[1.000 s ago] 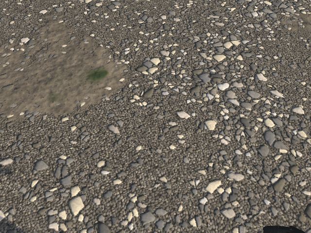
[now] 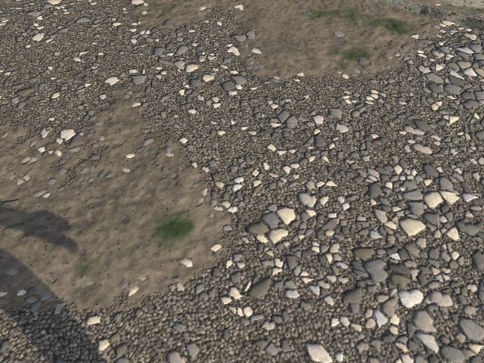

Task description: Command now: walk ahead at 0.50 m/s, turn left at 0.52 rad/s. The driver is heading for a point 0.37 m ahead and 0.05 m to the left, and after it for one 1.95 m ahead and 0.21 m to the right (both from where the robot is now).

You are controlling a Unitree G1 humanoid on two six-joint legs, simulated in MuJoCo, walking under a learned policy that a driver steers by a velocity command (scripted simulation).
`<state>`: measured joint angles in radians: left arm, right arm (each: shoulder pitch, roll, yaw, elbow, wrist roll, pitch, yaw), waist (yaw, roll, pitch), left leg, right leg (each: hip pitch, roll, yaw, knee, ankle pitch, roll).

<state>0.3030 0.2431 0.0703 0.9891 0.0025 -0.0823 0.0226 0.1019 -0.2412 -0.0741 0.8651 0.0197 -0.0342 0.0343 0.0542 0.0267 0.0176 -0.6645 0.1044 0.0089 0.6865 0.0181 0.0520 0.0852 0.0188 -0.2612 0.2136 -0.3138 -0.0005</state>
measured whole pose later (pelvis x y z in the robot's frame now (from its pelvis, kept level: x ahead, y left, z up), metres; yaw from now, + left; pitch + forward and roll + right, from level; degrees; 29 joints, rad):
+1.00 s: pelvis +0.60 +0.03 +0.01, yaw -10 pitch +3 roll +0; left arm 0.31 0.28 0.07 0.78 -0.02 -0.05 0.00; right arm 0.05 -0.28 -0.05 0.72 -0.01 -0.10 0.00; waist 0.07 0.02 0.03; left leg -0.63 0.07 -0.11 0.60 0.01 -0.06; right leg -0.16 0.12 0.14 0.36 -0.24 -0.08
